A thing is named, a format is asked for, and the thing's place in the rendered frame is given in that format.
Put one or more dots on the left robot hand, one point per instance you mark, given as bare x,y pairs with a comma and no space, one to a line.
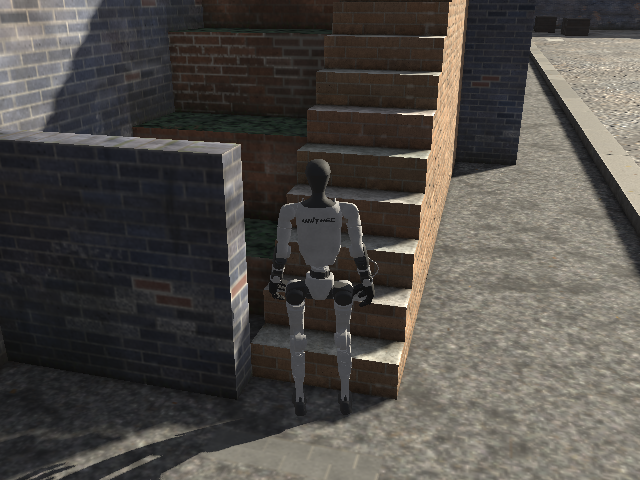
274,286

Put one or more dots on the robot right forearm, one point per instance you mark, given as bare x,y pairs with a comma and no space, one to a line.
363,268

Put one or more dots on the left robot shin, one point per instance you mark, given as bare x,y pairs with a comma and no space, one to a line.
298,369

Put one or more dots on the left robot upper arm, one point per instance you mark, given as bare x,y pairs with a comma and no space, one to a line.
287,213

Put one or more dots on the left robot thigh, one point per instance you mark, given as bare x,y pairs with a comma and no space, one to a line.
295,303

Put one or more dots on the robot left forearm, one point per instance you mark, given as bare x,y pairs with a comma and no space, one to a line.
278,267

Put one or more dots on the right robot upper arm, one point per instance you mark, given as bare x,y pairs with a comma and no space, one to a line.
351,212

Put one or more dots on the right robot hand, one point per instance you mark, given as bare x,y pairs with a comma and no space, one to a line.
369,291

